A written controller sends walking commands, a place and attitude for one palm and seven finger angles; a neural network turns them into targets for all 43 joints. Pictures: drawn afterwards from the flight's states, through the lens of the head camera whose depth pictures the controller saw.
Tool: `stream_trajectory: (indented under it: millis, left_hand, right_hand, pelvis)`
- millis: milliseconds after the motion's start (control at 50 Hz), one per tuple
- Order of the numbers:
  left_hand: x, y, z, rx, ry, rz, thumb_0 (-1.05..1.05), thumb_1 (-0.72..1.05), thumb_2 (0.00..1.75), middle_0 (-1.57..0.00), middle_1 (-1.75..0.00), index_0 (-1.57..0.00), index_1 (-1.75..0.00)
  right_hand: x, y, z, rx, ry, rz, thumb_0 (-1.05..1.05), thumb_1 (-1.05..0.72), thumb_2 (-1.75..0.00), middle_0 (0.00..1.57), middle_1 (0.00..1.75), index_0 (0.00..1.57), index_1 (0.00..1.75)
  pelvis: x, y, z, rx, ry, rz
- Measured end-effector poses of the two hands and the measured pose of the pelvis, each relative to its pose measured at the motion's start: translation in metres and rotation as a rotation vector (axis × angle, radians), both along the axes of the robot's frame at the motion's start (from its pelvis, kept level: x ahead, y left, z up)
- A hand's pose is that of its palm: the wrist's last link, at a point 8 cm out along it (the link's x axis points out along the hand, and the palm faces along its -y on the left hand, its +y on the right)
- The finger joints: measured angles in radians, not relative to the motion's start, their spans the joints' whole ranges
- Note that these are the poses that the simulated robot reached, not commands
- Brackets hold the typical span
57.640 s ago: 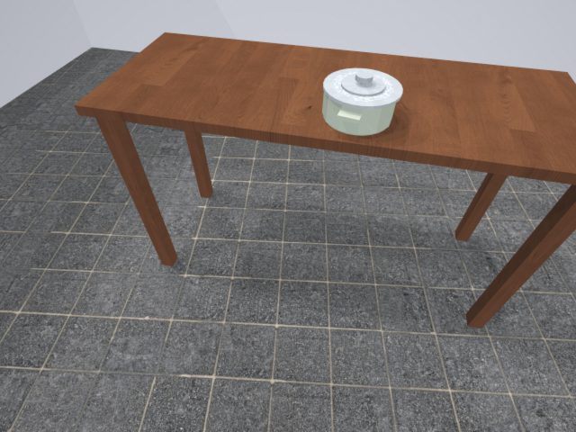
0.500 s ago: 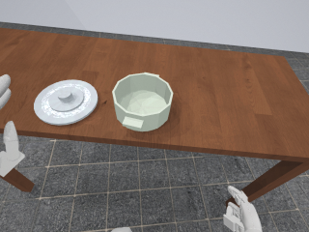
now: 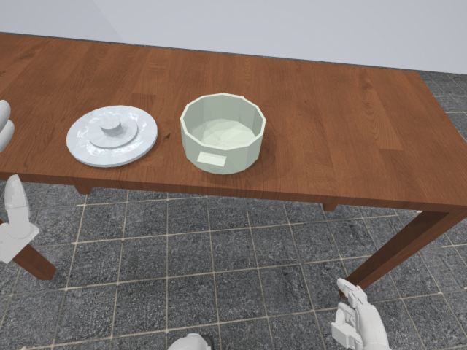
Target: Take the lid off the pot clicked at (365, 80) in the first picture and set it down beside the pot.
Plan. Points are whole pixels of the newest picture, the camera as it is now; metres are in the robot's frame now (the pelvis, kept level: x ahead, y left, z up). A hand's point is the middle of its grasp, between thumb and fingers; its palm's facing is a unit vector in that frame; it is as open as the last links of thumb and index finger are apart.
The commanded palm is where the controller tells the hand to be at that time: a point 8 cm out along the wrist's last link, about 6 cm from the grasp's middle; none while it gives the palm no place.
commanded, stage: step back with the hand held close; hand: left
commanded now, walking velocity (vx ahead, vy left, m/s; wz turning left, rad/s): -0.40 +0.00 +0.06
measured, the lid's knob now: (110, 124) +0.53 +0.31 +0.05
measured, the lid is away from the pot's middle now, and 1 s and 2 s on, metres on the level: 0.24 0.24 0.24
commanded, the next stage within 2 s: stop stepping back and stand still in 0.54 s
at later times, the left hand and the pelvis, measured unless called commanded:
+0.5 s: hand out of the picture +0.09 +0.26 +0.23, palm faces +0.32 -0.87 -0.37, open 7.4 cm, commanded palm +0.05 +0.32 +0.23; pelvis -0.09 +0.04 +0.00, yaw -2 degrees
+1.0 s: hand out of the picture -0.07 +0.35 +0.24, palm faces +0.41 -0.79 -0.45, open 7.4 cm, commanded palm -0.11 +0.40 +0.23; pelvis -0.25 +0.12 -0.01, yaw -1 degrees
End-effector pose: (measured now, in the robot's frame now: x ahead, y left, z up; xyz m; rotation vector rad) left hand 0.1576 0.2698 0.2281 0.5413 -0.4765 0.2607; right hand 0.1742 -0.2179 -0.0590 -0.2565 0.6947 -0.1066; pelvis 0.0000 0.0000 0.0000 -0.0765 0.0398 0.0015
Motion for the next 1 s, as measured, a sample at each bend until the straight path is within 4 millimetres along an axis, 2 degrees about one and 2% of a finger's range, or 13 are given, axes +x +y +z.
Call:
stream_trajectory:
  millis: [100, 240, 340, 460, 520, 620, 700, 760, 820, 880, 920, 960, 1000]
  left_hand:
    - [-0.009, 0.000, -0.006, -0.032, -0.024, -0.066, 0.01, 0.88, 0.89, -0.22, -0.30, -0.21, -0.30]
    - [-0.019, 0.029, -0.007, -0.054, -0.070, -0.047, 0.01, 0.88, 0.89, -0.22, -0.30, -0.21, -0.30]
    - [-0.046, 0.035, 0.006, -0.041, -0.058, -0.038, 0.01, 0.88, 0.89, -0.22, -0.30, -0.21, -0.30]
    - [-0.089, 0.030, 0.009, 0.000, -0.098, -0.090, 0.01, 0.88, 0.89, -0.21, -0.30, -0.21, -0.30]
    - [-0.101, 0.040, 0.009, -0.033, -0.159, -0.112, 0.01, 0.88, 0.89, -0.22, -0.30, -0.21, -0.30]
    - [-0.103, 0.071, -0.006, -0.094, -0.206, -0.103, 0.00, 0.88, 0.89, -0.22, -0.30, -0.21, -0.30]
    - [-0.104, 0.086, -0.034, -0.173, -0.009, -0.095, 0.00, 0.89, 0.89, -0.21, -0.30, -0.20, -0.30]
    - [-0.138, 0.084, -0.029, -0.152, 0.078, -0.121, 0.01, 0.89, 0.89, -0.21, -0.30, -0.20, -0.30]
    - [-0.179, 0.082, -0.003, -0.085, 0.091, -0.148, 0.01, 0.89, 0.89, -0.21, -0.30, -0.21, -0.30]
    - [-0.213, 0.092, 0.023, 0.009, 0.063, -0.110, 0.01, 0.88, 0.89, -0.22, -0.30, -0.21, -0.30]
    - [-0.234, 0.104, 0.031, 0.087, 0.021, -0.051, 0.01, 0.88, 0.89, -0.22, -0.30, -0.21, -0.30]
    - [-0.254, 0.111, 0.029, 0.144, -0.059, -0.021, 0.01, 0.88, 0.89, -0.22, -0.30, -0.21, -0.30]
    - [-0.265, 0.124, 0.026, 0.088, -0.138, -0.012, 0.01, 0.88, 0.89, -0.22, -0.30, -0.21, -0.30]
  right_hand:
    - [-0.017, -0.004, -0.002, -0.022, 0.015, -0.060, 0.01, -0.90, -0.90, 0.20, 0.30, 0.20, 0.30]
    - [-0.046, 0.003, 0.009, -0.068, -0.001, -0.092, 0.01, -0.91, -0.90, 0.20, 0.30, 0.20, 0.30]
    - [-0.071, 0.015, 0.018, -0.048, -0.004, -0.066, 0.01, -0.91, -0.90, 0.20, 0.30, 0.20, 0.30]
    - [-0.103, 0.023, 0.003, -0.037, 0.005, -0.063, 0.01, -0.90, -0.90, 0.20, 0.30, 0.20, 0.30]
    - [-0.122, 0.029, 0.002, -0.041, 0.035, -0.097, 0.01, -0.90, -0.90, 0.20, 0.30, 0.20, 0.30]
    - [-0.146, 0.045, 0.004, -0.082, 0.006, -0.110, 0.01, -0.91, -0.90, 0.20, 0.30, 0.20, 0.30]
    - [-0.178, 0.064, 0.011, -0.043, 0.023, -0.079, 0.01, -0.91, -0.90, 0.20, 0.30, 0.20, 0.30]
    - [-0.208, 0.076, 0.026, -0.019, 0.015, -0.097, 0.01, -0.91, -0.90, 0.20, 0.30, 0.20, 0.30]
    - [-0.235, 0.086, 0.035, -0.020, 0.045, -0.103, 0.01, -0.90, -0.90, 0.20, 0.30, 0.20, 0.30]
    - [-0.253, 0.095, 0.033, -0.027, 0.086, -0.082, 0.01, -0.90, -0.90, 0.20, 0.30, 0.20, 0.30]
    - [-0.260, 0.099, 0.024, -0.026, 0.083, -0.057, 0.01, -0.90, -0.90, 0.20, 0.30, 0.20, 0.30]
    - [-0.263, 0.099, 0.006, -0.029, 0.056, -0.034, 0.01, -0.90, -0.90, 0.20, 0.30, 0.20, 0.30]
    - [-0.269, 0.102, -0.006, -0.032, 0.063, -0.043, 0.01, -0.90, -0.90, 0.20, 0.30, 0.20, 0.30]
  pelvis:
    - [-0.009, 0.009, -0.004, -0.013, -0.032, 0.003]
    - [-0.031, 0.023, -0.004, -0.020, -0.031, -0.010]
    - [-0.052, 0.028, 0.006, -0.040, -0.002, -0.013]
    - [-0.083, 0.038, -0.003, -0.016, -0.032, -0.033]
    - [-0.090, 0.048, -0.002, -0.002, -0.050, -0.031]
    - [-0.120, 0.070, -0.012, 0.002, -0.039, -0.018]
    - [-0.157, 0.082, -0.001, -0.003, -0.034, -0.021]
    - [-0.175, 0.086, 0.009, -0.015, -0.015, -0.051]
    - [-0.189, 0.092, 0.021, -0.029, 0.003, -0.049]
    - [-0.204, 0.099, 0.030, -0.043, 0.006, -0.015]
    - [-0.217, 0.103, 0.024, -0.012, -0.005, 0.013]
    - [-0.235, 0.110, 0.003, 0.034, -0.016, -0.026]
    - [-0.247, 0.121, -0.007, -0.004, -0.045, -0.024]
